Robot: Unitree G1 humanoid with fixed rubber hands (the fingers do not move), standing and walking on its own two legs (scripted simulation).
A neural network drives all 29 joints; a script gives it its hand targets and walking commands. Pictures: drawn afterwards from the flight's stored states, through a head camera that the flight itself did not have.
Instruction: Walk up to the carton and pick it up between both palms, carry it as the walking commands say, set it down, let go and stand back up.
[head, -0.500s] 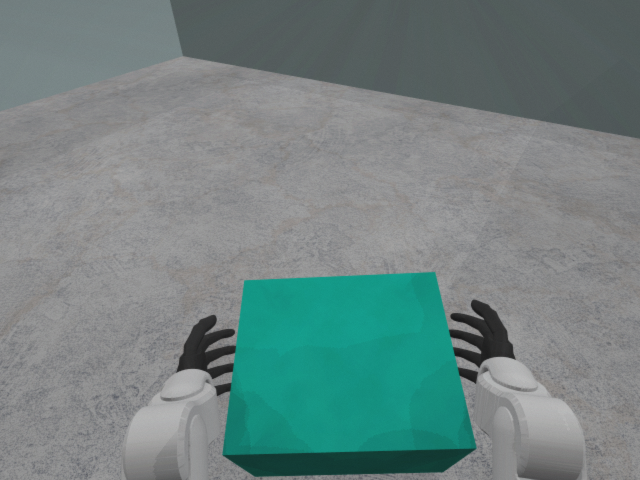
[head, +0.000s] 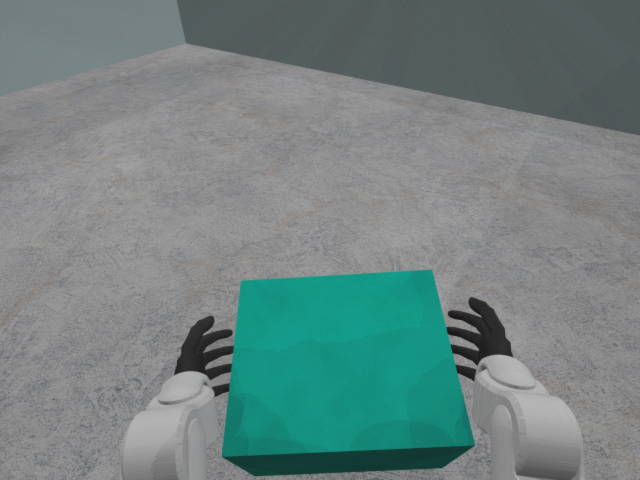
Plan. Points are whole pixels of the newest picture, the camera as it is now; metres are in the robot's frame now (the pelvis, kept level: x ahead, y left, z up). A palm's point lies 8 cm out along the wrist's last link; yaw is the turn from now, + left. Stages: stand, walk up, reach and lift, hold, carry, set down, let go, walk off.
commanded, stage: carry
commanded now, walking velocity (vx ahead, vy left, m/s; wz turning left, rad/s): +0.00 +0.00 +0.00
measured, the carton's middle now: (341, 374) +0.29 +0.00 +0.02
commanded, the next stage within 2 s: hold in 0.92 s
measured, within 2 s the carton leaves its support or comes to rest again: neither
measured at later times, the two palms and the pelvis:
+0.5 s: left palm (199, 377) +0.24 +0.16 +0.09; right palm (493, 361) +0.25 -0.17 +0.11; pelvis +0.01 +0.00 +0.00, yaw +0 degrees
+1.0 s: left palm (213, 380) +0.26 +0.15 +0.06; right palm (487, 362) +0.27 -0.17 +0.07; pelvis +0.00 -0.01 +0.00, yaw +1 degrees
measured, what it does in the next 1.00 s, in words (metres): stands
